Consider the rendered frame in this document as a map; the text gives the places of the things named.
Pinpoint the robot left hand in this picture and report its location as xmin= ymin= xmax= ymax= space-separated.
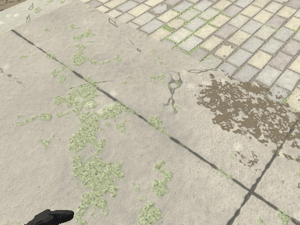
xmin=24 ymin=209 xmax=74 ymax=225

